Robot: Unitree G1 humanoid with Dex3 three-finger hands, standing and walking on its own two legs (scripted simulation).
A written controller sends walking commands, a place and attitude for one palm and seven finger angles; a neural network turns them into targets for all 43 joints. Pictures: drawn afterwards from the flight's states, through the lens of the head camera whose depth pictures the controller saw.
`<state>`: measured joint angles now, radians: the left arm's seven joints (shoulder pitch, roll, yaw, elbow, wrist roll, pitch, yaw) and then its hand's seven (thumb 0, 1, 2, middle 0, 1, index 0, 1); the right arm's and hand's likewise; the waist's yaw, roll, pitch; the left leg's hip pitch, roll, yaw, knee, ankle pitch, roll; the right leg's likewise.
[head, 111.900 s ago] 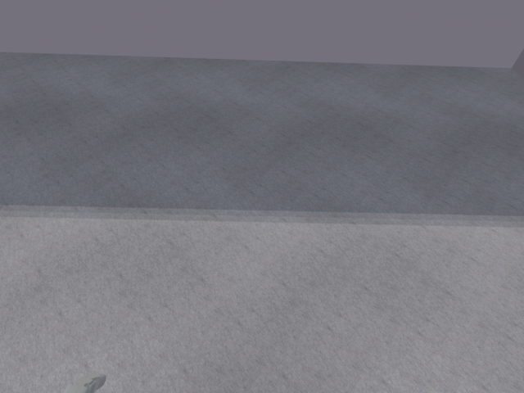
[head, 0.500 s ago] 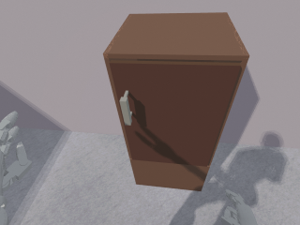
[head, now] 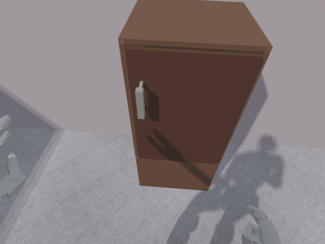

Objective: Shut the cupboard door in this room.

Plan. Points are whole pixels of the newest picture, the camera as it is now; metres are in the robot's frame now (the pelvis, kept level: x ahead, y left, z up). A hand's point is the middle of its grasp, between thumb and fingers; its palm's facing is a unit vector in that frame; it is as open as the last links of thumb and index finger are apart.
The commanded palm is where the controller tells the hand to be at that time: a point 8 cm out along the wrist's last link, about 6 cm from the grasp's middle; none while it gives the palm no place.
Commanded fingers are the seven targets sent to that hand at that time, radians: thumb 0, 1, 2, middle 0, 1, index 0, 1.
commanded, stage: step back with the hand held close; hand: left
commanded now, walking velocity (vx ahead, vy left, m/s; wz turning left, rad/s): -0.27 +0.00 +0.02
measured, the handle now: (141, 100) +0.56 +0.11 +0.03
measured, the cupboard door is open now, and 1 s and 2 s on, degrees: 0 0 0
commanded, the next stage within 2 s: stop stepping back and stand still in 0.54 s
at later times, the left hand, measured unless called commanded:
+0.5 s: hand out of the picture +0.10 +0.28 +0.16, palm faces +0.47 -0.77 -0.43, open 7.4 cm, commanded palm +0.03 +0.31 +0.18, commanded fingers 0.00 0.90 0.90 -0.20 -0.30 -0.20 -0.30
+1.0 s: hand out of the picture +0.01 +0.29 +0.18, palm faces +0.39 -0.87 -0.31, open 7.5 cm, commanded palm -0.06 +0.33 +0.18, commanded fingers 0.00 0.90 0.90 -0.20 -0.30 -0.20 -0.30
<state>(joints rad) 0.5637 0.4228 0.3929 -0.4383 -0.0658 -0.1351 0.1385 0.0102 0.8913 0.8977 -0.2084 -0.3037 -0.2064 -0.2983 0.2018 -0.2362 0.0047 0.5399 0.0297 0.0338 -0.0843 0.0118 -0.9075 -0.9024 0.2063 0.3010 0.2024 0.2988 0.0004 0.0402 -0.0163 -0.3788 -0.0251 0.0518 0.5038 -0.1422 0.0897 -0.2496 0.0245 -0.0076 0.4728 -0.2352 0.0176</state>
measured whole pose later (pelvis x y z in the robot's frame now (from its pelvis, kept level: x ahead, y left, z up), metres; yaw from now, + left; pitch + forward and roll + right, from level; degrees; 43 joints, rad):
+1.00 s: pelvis -0.21 +0.03 +0.01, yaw -1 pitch +0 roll -5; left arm 0.51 0.41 0.41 -0.59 -0.04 -0.14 0.16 0.01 0.90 0.90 -0.20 -0.30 -0.20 -0.30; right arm 0.31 -0.10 0.04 0.66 0.00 -0.11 -0.01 0.01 -0.90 -0.90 0.21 0.30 0.21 0.30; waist -0.05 -0.06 -0.03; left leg -0.32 0.06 0.00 0.47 -0.20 0.03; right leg -0.43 0.07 -0.02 0.94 -0.37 0.02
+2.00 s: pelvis -0.24 +0.02 +0.00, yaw -2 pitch -2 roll -1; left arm 0.41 0.18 0.00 1.06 0.01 0.05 0.01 0.00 0.94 0.90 -0.20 -0.30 -0.20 -0.30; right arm 0.28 -0.19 0.01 1.00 -0.02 0.04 -0.03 0.01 -0.91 -0.90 0.20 0.30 0.20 0.30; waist 0.01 -0.03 0.09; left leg -0.32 0.00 0.00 0.53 -0.17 0.02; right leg -0.03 0.04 -0.08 0.43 -0.37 -0.04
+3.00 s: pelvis -0.25 +0.03 +0.00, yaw -3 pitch -3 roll +0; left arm 0.41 0.11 0.00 1.16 0.01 0.01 0.04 0.00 0.91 0.90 -0.20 -0.30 -0.19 -0.30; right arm 0.30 -0.12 0.00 1.13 -0.01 0.02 -0.04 0.00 -0.91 -0.90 0.20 0.30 0.20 0.30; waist -0.01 0.00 0.05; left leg -0.27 -0.02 0.04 0.42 -0.11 0.04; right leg -0.03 0.01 -0.05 0.42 -0.35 -0.02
